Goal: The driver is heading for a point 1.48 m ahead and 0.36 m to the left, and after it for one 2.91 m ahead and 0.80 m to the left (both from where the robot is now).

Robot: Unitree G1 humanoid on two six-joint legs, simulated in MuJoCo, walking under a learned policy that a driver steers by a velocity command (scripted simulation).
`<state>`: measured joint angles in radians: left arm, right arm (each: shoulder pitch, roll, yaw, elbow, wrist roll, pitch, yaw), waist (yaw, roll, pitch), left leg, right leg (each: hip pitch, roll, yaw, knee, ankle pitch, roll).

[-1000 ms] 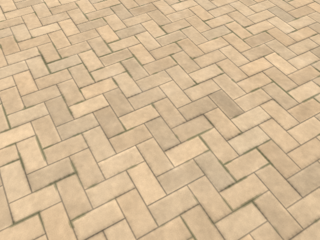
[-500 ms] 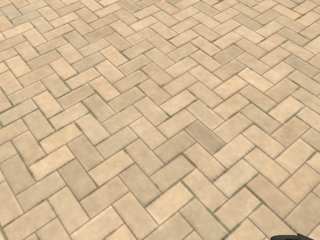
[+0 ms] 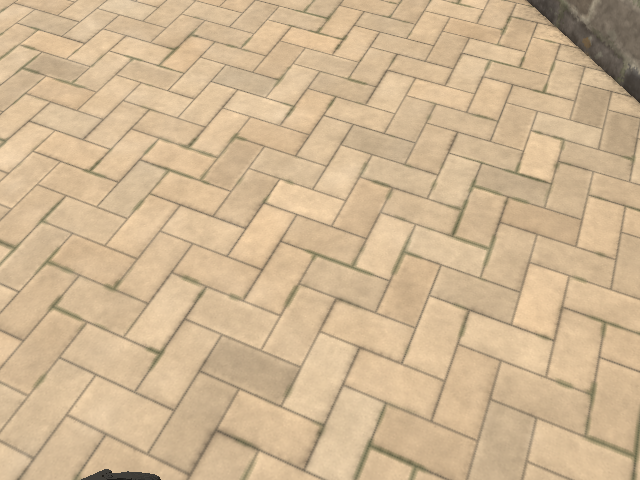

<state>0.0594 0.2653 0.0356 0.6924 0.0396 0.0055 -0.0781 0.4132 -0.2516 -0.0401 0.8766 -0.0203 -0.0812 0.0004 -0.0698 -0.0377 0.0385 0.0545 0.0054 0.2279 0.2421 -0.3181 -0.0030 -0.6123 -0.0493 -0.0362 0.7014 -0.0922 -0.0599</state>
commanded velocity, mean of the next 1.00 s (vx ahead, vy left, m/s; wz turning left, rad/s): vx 0.50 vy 0.00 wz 0.06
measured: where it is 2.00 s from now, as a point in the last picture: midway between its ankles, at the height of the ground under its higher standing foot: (242, 243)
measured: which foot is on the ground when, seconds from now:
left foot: down 0.00-0.10, up 0.12-0.60, down 0.62-1.00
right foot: up 0.00-0.06, down 0.08-0.64, up 0.66-1.00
